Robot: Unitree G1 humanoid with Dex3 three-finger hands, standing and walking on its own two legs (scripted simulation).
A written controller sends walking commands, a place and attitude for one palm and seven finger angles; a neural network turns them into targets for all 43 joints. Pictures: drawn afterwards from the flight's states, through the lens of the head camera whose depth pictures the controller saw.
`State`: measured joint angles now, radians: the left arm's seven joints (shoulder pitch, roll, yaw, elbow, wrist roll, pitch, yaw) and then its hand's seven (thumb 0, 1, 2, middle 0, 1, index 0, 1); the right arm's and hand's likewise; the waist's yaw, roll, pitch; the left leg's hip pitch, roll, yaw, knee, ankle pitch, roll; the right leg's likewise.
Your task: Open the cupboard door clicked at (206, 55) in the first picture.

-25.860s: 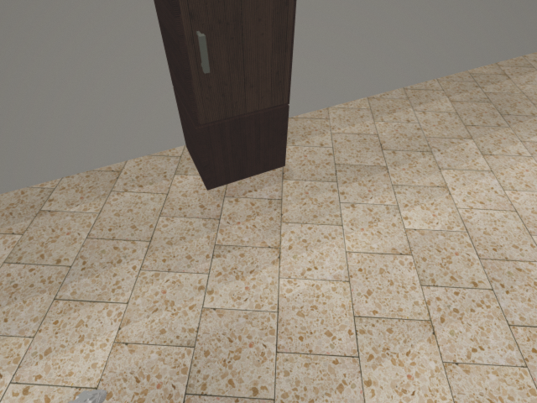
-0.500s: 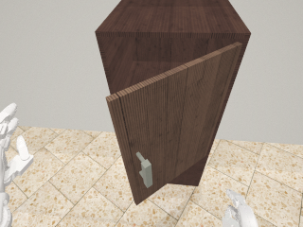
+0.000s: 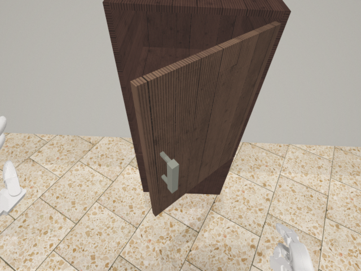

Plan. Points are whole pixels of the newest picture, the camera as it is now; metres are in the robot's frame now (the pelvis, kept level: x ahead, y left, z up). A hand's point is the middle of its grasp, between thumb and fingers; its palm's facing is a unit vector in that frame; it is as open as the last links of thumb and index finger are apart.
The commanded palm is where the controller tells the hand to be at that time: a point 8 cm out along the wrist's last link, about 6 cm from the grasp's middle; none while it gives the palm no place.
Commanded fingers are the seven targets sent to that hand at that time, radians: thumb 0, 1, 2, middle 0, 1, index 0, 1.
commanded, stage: step back with the hand held close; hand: left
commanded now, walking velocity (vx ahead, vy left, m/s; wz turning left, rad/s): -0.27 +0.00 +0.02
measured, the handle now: (168, 172) +0.36 +0.06 -0.03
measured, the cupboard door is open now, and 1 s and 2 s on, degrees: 41 41 41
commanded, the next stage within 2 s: stop stepping back and stand still in 0.68 s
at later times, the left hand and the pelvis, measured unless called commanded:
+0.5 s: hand out of the picture +0.12 +0.30 +0.17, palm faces +0.47 -0.74 -0.48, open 7.4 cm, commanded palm +0.05 +0.33 +0.18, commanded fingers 0.00 0.90 0.90 -0.20 -0.30 -0.20 -0.30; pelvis -0.08 +0.02 -0.01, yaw +3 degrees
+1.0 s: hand out of the picture +0.03 +0.27 +0.18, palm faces +0.30 -0.82 -0.50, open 7.4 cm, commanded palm -0.04 +0.31 +0.18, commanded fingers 0.00 0.90 0.90 -0.20 -0.30 -0.20 -0.30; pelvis -0.20 +0.02 +0.00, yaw -4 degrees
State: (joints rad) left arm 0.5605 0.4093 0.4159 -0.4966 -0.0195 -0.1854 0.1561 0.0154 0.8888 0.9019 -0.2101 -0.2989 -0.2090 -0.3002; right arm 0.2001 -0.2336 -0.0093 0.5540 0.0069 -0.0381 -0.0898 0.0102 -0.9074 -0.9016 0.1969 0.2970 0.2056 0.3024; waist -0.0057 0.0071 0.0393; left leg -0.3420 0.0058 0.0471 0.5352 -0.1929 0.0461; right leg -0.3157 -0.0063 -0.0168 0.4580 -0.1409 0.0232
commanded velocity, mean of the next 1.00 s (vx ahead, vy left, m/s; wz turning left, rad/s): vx -0.21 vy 0.00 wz -0.03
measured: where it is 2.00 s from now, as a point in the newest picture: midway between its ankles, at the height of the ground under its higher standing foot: outside the picture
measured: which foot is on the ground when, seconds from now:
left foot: down 0.00-0.74, up 0.76-0.82, down 0.84-1.00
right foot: down 0.00-0.40, up 0.42-0.72, down 0.74-0.84, up 0.86-0.98, down 1.00-1.00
